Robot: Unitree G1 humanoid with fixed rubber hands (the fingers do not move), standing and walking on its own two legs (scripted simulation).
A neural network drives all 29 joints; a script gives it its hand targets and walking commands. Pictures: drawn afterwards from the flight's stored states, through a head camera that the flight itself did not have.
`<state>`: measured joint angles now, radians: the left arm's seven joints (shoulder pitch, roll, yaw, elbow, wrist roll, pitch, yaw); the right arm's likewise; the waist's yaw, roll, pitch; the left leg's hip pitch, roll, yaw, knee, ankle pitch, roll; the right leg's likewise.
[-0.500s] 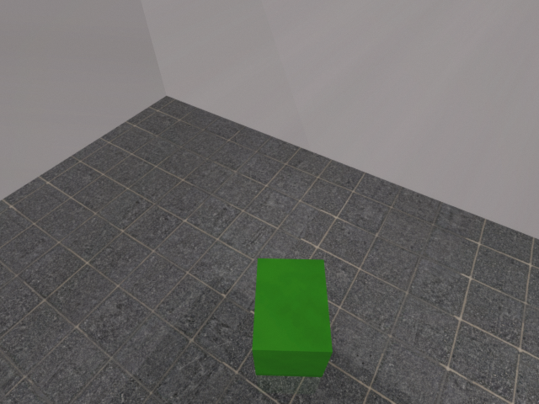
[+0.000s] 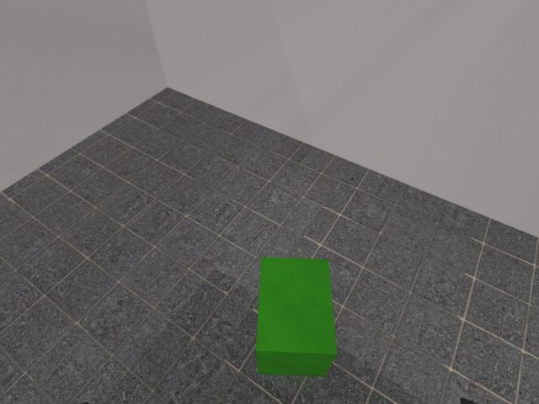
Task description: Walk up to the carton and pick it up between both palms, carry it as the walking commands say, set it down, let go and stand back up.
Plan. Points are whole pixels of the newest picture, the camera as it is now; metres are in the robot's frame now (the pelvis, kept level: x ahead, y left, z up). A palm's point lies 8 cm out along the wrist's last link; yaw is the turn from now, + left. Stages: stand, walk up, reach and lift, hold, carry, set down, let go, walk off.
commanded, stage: walk up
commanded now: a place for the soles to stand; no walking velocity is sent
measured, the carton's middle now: (292, 317) +0.49 -0.05 -0.62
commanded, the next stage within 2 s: reach and lift in 0.54 s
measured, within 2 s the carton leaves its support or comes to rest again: neither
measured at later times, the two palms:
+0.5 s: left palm out of the picture +0.07 +0.32 -0.10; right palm out of the picture +0.08 -0.30 -0.10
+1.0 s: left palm (122, 388) +0.18 +0.25 -0.11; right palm out of the picture +0.17 -0.28 -0.10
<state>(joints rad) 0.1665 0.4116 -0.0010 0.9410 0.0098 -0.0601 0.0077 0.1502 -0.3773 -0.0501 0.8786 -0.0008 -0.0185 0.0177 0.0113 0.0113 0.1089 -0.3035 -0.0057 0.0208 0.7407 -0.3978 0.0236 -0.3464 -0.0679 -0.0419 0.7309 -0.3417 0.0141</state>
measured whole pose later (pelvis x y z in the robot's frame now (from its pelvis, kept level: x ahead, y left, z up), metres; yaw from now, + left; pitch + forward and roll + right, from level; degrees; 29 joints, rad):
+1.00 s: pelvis -0.01 -0.02 -0.01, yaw +0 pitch -1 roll +0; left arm -0.05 0.32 0.01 0.71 0.02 0.15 -0.04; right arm 0.00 -0.28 -0.06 0.70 0.00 0.16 0.03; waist 0.01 -0.01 0.19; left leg -0.39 0.03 0.00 0.81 -0.41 0.00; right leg -0.42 -0.03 -0.04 0.79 -0.35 0.01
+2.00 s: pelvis -0.06 -0.01 -0.08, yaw +0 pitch +35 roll -1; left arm -1.15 0.32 0.12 0.84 -0.04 0.18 0.07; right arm -1.13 -0.26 -0.25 0.85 0.00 0.17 -0.11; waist 0.01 -0.02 0.23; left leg -1.34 0.01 -0.02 1.09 -0.35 0.00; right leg -1.36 -0.04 -0.04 1.03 -0.28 0.00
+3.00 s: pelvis -0.12 -0.01 -0.29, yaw +0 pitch +33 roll -3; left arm -1.56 0.44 0.14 0.92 -0.21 0.31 0.16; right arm -1.60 -0.42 -0.24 0.95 0.16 0.29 -0.16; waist 0.00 0.00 0.53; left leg -1.98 -0.02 -0.07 1.96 -0.55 -0.02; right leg -1.98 -0.05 -0.04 1.89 -0.48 0.00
